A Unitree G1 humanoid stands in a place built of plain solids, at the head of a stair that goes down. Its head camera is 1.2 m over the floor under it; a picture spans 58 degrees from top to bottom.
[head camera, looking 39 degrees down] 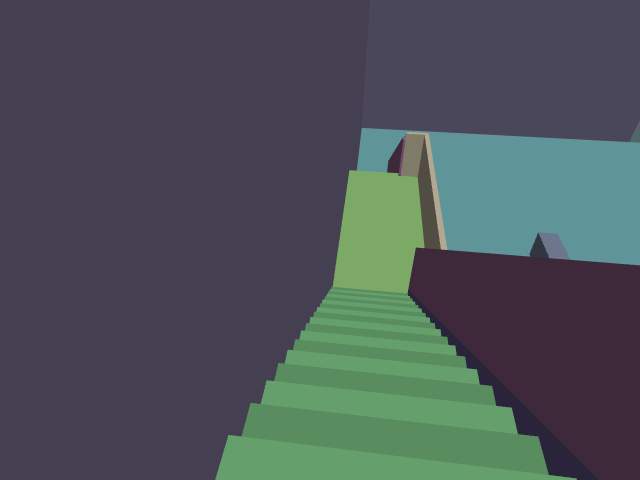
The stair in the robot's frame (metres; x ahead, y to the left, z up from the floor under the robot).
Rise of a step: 0.21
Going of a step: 0.26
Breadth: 1.27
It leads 7 degrees to the right of straight ahead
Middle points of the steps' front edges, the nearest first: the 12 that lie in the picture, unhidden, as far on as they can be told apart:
0.74 -0.28 -0.42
1.00 -0.31 -0.63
1.25 -0.34 -0.84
1.51 -0.38 -1.05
1.76 -0.41 -1.26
2.02 -0.44 -1.47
2.27 -0.47 -1.68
2.53 -0.50 -1.89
2.78 -0.54 -2.10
3.04 -0.57 -2.31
3.29 -0.60 -2.52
3.55 -0.63 -2.73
